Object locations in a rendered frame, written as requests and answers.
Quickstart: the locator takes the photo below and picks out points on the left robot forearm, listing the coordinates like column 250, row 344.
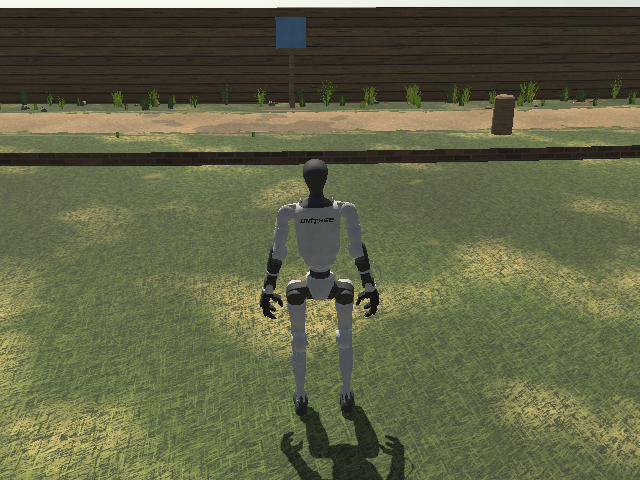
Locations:
column 272, row 273

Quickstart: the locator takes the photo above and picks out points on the robot left upper arm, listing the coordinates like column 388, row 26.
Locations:
column 285, row 214

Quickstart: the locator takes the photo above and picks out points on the robot shin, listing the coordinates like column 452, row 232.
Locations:
column 299, row 368
column 346, row 364

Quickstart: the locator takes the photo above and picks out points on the robot right upper arm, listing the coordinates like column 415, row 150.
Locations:
column 349, row 211

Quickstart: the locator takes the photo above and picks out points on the robot left hand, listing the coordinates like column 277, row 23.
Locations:
column 266, row 306

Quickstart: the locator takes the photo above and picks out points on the robot right hand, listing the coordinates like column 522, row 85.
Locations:
column 374, row 301

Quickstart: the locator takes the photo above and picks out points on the right robot forearm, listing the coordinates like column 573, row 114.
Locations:
column 364, row 271

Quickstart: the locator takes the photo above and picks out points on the right robot shin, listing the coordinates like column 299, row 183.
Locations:
column 346, row 364

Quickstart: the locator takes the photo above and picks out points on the left robot shin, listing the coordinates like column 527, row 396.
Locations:
column 299, row 368

